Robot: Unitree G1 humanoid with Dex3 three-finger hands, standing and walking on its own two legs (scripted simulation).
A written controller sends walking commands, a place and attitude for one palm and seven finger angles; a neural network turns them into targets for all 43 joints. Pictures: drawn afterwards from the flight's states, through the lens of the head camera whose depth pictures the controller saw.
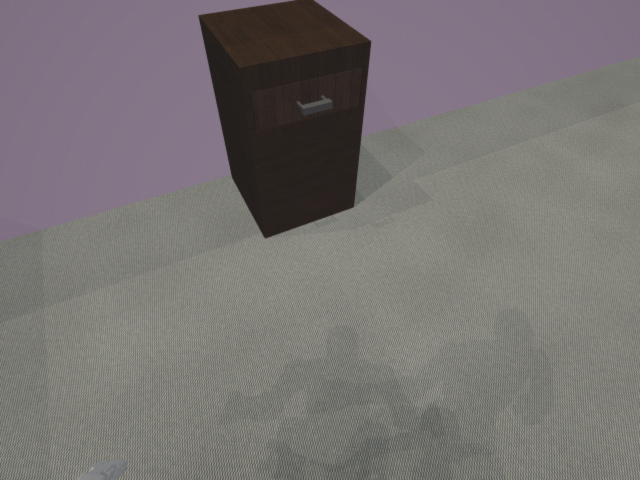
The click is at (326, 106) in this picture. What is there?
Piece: drawer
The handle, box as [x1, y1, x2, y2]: [296, 95, 332, 115]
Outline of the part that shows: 332,102 322,95 320,96 321,99 319,101 303,105 297,101 296,104 300,108 300,112 304,115 331,108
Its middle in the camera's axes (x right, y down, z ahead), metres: -0.03 -0.44 +1.26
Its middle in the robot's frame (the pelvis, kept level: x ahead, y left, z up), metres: +1.22 +0.08 -0.18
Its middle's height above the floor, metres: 0.59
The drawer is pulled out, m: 0.00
